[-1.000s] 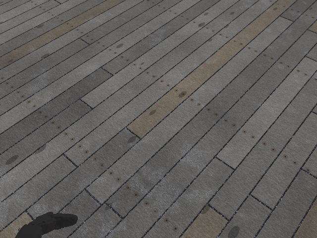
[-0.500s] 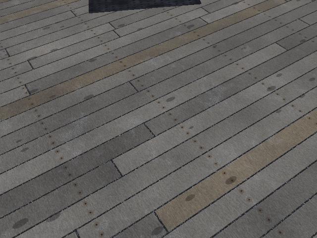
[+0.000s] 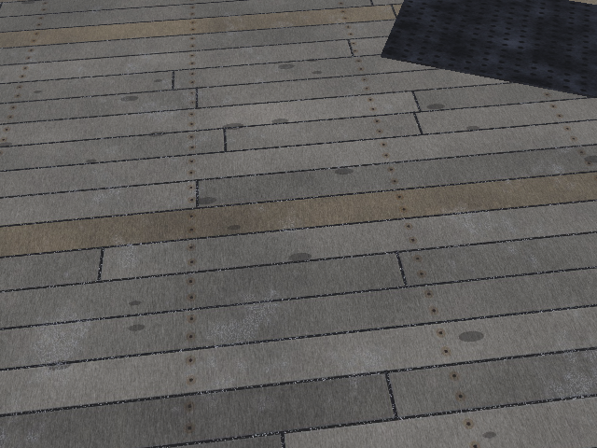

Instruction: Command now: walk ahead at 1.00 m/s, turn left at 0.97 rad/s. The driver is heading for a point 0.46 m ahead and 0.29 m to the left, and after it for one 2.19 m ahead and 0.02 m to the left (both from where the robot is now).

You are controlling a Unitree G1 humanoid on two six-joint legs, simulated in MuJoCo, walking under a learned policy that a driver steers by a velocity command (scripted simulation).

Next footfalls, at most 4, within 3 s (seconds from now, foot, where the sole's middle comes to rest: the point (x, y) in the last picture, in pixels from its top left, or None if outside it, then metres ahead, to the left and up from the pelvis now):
0.34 left None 0.46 0.08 -0.76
0.80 right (243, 272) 0.92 0.15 -0.76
1.20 left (138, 188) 1.23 0.46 -0.76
1.64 right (225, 100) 1.63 0.22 -0.76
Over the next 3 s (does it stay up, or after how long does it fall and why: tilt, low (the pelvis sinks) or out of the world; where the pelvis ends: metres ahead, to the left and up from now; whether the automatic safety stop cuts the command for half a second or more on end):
stays up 2.25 -0.10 0.00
